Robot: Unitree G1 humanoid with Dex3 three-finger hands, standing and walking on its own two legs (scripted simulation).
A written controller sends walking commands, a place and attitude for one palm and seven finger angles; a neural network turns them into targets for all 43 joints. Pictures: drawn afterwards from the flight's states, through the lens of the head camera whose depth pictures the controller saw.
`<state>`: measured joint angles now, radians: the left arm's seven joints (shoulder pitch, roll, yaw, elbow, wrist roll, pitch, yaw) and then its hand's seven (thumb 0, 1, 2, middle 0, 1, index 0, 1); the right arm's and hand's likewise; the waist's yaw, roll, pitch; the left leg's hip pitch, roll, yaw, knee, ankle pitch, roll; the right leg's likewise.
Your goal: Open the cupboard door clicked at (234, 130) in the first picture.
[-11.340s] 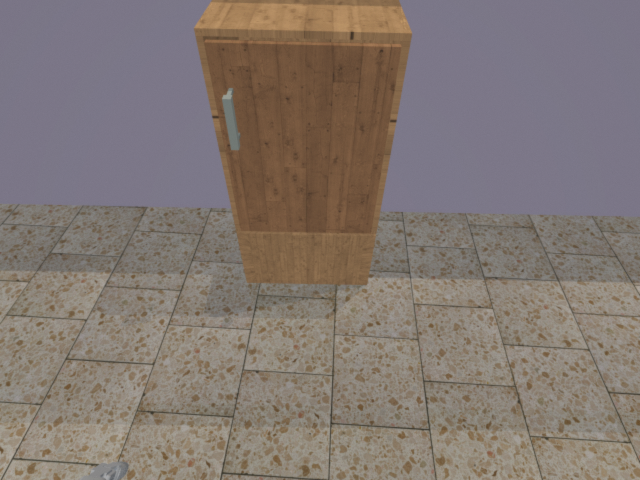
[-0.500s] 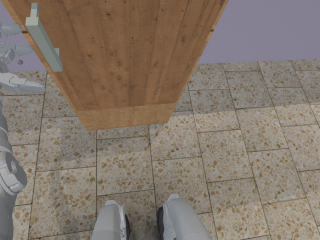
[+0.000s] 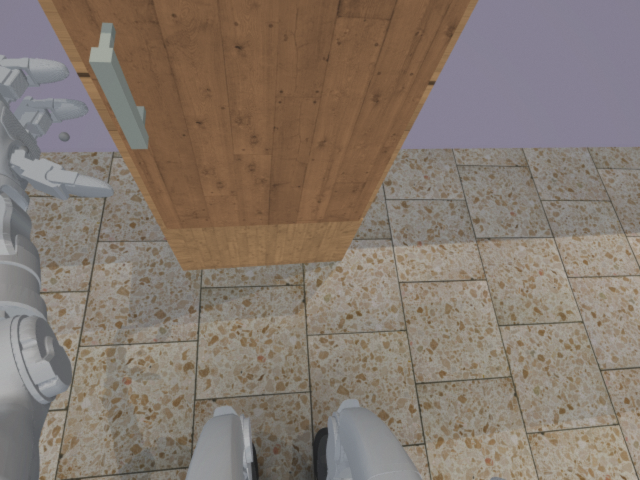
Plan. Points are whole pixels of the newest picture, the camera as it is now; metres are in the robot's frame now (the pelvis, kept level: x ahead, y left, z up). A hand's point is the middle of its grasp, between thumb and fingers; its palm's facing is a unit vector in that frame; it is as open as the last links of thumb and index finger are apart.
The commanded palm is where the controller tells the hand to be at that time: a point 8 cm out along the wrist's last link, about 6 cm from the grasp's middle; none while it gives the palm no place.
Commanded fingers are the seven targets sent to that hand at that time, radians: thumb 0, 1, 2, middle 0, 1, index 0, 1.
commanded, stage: move the hooked fingers beside the handle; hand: left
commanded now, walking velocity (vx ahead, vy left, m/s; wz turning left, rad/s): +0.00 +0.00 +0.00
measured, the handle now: (124, 91) +0.56 +0.20 +0.06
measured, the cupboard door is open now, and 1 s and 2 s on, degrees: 0 0 0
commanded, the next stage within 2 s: slide the fingers in behind the handle in 0.10 s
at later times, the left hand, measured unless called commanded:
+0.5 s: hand (91, 133) +0.50 +0.23 +0.06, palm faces +0.03 -1.00 -0.02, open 13.9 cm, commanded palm +0.48 +0.27 +0.06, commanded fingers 0.00 -0.50 0.30 -0.30 -1.20 -0.30 -1.20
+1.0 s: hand (134, 130) +0.51 +0.19 +0.05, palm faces +0.04 -1.00 -0.02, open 13.9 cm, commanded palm +0.49 +0.23 +0.06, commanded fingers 0.00 -0.50 0.30 -0.30 -1.20 -0.30 -1.20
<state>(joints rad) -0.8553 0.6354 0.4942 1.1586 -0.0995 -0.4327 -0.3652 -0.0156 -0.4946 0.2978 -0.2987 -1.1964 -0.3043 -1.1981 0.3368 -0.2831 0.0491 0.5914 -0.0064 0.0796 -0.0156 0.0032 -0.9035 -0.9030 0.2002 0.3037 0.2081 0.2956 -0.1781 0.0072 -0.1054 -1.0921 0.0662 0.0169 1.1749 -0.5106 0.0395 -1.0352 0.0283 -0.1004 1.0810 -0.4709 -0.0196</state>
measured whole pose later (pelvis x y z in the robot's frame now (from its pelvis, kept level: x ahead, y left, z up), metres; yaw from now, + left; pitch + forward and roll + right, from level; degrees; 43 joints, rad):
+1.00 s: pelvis +0.00 -0.01 +0.00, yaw +0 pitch +25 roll -3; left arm -0.89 0.51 0.41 1.15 -0.08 -0.44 -0.24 -0.02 -0.49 0.30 -0.30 -1.20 -0.30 -1.20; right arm 0.36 -0.27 0.04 0.61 -0.02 0.09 0.01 0.00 -0.90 -0.90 0.20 0.30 0.21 0.30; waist -0.18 0.03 -0.12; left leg -1.10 0.06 0.02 1.17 -0.51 0.03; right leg -1.06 0.03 -0.09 1.10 -0.48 -0.03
